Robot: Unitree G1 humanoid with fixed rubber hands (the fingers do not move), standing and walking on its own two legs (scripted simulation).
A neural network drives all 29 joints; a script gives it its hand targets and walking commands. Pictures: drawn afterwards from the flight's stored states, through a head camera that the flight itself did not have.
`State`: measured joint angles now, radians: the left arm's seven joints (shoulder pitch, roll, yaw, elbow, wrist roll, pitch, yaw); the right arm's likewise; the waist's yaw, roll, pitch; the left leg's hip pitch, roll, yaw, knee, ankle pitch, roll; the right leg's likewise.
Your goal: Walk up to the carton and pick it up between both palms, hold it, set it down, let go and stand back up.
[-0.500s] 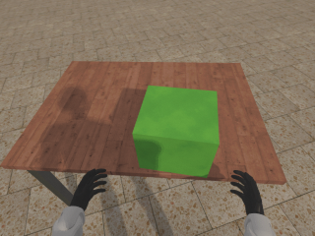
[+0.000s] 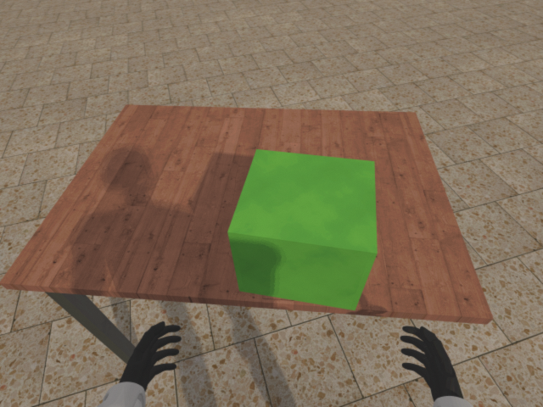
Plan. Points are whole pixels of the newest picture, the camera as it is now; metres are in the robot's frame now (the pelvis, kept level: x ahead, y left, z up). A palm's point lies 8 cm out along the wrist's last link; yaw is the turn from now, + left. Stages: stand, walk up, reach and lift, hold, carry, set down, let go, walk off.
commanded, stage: set down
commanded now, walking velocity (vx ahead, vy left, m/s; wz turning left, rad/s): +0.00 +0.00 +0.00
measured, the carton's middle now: (304, 228) +0.43 -0.02 -0.03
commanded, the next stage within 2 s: let go in 0.44 s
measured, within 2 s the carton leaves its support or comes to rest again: neither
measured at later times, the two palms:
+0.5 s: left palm (147, 398) +0.14 +0.22 -0.07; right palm (455, 405) +0.15 -0.23 -0.08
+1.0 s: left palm (147, 394) +0.15 +0.22 -0.07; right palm (457, 406) +0.15 -0.23 -0.08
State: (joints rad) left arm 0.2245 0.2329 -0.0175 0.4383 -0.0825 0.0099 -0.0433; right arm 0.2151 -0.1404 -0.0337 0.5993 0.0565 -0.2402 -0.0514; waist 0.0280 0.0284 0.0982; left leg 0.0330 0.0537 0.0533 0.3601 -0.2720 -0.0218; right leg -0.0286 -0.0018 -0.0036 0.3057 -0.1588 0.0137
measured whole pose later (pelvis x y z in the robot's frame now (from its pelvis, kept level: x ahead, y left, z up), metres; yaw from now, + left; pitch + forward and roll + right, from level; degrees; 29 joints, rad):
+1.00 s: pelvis -0.01 -0.01 +0.00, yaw +0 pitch -5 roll -1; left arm 0.19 0.19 0.00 0.50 0.01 0.12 0.01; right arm 0.18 -0.19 -0.04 0.71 -0.02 -0.18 0.01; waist 0.02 0.02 0.07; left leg -0.04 0.05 0.05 0.40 -0.27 -0.03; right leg -0.12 0.00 0.00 0.37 -0.17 0.01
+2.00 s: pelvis -0.04 -0.01 -0.01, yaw +2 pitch -2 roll +0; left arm 0.37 0.28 -0.02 0.70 0.02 -0.02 0.00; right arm 0.35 -0.29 0.01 0.71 -0.01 -0.01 0.02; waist 0.00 0.01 0.02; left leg -0.21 0.02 0.02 0.53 -0.28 -0.01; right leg -0.28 -0.05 -0.03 0.53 -0.21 0.02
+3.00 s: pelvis -0.04 -0.01 -0.01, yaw +3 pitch -2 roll +0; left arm 0.36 0.27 -0.01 0.72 0.02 -0.01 0.00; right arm 0.39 -0.28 0.00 0.71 -0.02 -0.01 0.00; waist 0.00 0.02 0.01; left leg -0.23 0.03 0.01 0.54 -0.29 -0.02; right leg -0.29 -0.04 -0.04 0.54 -0.21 0.01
